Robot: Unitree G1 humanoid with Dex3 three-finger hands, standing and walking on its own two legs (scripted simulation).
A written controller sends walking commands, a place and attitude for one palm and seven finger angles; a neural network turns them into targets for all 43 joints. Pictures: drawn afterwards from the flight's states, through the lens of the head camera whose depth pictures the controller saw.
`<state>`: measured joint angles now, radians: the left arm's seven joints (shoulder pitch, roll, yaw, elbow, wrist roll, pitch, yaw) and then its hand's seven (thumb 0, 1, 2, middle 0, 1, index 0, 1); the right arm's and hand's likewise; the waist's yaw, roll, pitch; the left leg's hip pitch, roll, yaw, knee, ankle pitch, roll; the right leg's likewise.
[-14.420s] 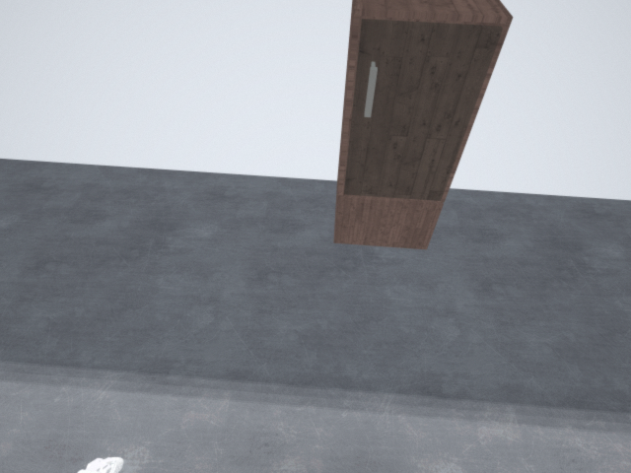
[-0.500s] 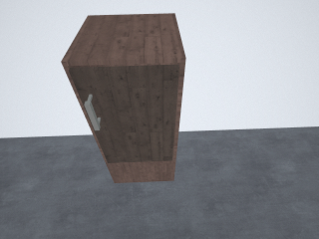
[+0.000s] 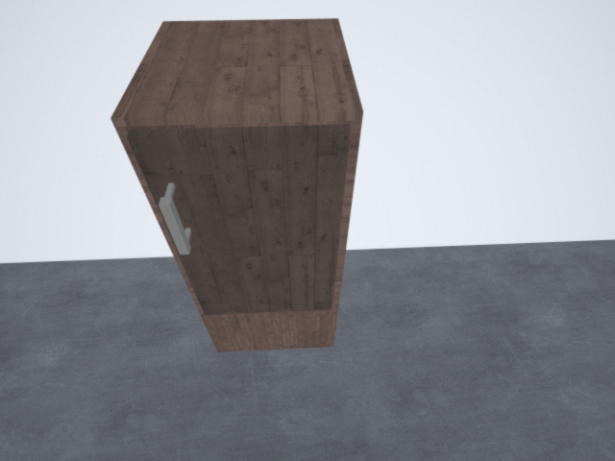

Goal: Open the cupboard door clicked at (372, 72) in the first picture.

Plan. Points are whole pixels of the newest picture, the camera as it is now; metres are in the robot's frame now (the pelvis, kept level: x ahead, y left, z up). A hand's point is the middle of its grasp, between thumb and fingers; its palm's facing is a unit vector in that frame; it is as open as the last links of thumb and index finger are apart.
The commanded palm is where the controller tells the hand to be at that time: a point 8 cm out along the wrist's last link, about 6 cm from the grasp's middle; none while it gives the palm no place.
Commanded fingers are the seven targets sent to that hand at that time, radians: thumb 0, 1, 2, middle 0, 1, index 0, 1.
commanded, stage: come to a stop and stand still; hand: left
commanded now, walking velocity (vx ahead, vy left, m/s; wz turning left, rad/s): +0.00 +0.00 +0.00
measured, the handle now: (178, 220) +0.52 +0.28 -0.04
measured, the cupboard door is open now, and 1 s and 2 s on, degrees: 0 0 0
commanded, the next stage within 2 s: look again from close up in 0.24 s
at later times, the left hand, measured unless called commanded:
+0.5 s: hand out of the picture +0.00 +0.15 -0.17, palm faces +0.03 -0.98 -0.19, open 7.3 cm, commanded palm none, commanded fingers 0.00 0.90 0.90 -0.20 -0.30 -0.20 -0.30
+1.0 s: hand out of the picture -0.01 +0.13 -0.18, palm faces +0.05 -0.98 -0.17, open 7.3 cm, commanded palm none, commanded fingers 0.00 0.90 0.90 -0.20 -0.30 -0.20 -0.30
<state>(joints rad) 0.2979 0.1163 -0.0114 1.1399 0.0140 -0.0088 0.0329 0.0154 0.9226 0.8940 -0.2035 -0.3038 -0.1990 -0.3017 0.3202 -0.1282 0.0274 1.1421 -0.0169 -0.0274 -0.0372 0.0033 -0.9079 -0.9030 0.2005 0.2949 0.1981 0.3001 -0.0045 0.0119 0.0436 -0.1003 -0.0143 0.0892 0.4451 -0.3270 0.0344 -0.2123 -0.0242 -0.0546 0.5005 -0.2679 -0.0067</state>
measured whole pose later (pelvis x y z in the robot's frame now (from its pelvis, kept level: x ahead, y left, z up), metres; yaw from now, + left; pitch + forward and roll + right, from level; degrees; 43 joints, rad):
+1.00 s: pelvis +0.01 -0.02 +0.00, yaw +1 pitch -1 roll +0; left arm 0.31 0.12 0.00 1.13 0.02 -0.01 0.03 0.02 0.92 0.89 -0.20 -0.30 -0.20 -0.30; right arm 0.31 -0.11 0.02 1.16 -0.02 -0.02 -0.04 0.00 -0.91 -0.90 0.20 0.29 0.20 0.30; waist 0.00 0.00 0.04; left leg -0.09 0.02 0.06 0.44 -0.33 0.00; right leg -0.19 0.01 -0.08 0.48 -0.27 -0.04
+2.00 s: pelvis +0.00 +0.00 +0.00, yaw +4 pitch -1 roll +0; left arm 0.22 0.16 0.01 1.04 0.02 0.00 0.05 0.01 0.93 0.89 -0.21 -0.30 -0.20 -0.30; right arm 0.25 -0.16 -0.02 1.07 -0.01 0.02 -0.02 0.00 -0.91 -0.90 0.20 0.29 0.20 0.30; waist 0.00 0.01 0.05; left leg -0.21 0.03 0.07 0.54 -0.31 -0.01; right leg -0.27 -0.01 -0.04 0.55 -0.26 -0.01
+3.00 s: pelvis +0.00 +0.02 +0.00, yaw +4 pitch -2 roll +0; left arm 0.31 0.13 -0.01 1.10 0.02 -0.01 0.03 0.01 0.92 0.89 -0.20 -0.30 -0.20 -0.30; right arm 0.31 -0.12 0.01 1.13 -0.01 -0.02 -0.02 0.00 -0.91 -0.90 0.20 0.29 0.20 0.30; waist -0.01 -0.01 0.03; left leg -0.16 0.00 0.08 0.45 -0.26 0.03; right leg -0.22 -0.05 -0.03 0.46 -0.21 0.02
